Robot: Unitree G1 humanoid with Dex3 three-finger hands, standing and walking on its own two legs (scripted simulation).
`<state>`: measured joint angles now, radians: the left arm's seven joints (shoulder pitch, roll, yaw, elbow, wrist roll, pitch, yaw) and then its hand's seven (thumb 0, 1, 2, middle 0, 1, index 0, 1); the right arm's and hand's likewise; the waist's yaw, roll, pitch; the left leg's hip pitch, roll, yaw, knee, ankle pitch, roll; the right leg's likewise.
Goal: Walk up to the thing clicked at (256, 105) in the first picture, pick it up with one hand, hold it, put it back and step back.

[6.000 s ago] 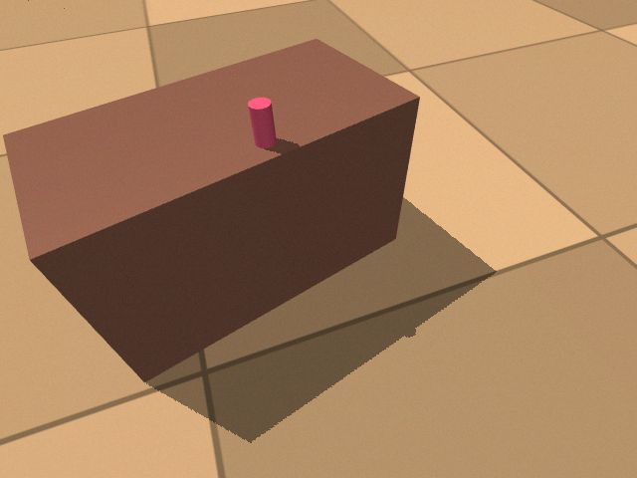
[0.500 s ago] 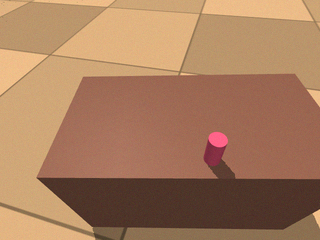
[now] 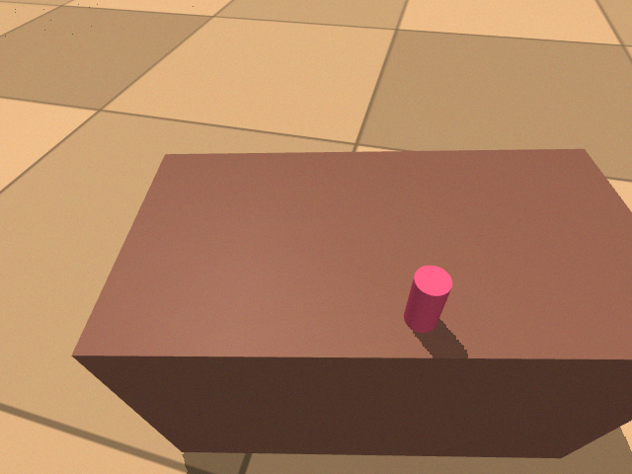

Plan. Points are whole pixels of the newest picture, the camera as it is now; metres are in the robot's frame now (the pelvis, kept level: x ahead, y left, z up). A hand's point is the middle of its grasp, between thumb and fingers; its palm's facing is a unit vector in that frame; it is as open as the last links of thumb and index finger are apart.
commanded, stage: stand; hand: right
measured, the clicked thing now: (426, 300) +0.41 -0.14 -0.08
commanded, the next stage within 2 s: rise first in 0.38 s
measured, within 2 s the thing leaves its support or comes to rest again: neither
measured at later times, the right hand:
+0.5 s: hand out of the picture +0.08 -0.25 -0.16, palm faces -0.03 +0.94 -0.34, open 7.4 cm
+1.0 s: hand (549, 465) +0.17 -0.26 -0.09, palm faces +0.23 +0.90 -0.36, open 16.4 cm
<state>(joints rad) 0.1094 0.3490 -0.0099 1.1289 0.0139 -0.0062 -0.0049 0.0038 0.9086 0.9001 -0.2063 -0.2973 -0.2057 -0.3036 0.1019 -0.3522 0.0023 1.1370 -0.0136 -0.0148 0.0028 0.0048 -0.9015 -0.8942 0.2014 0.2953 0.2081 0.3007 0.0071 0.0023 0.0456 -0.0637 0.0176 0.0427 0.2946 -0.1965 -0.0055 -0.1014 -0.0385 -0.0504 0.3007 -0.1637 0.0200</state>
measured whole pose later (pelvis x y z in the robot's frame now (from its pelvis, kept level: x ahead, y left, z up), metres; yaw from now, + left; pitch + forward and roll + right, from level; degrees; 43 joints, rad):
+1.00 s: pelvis +0.00 +0.00 -0.01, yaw -1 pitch +1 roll +0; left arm 0.19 0.24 0.08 0.69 -0.03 -0.04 0.09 0.00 -0.31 0.13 -0.06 -0.07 -0.06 -0.08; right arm 0.25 -0.30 -0.14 0.54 0.04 -0.06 -0.08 0.00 0.30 -0.11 0.05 0.05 0.06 0.06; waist -0.01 -0.01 0.01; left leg -0.16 0.02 0.05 0.39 -0.25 0.00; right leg -0.20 -0.04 -0.04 0.39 -0.21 0.02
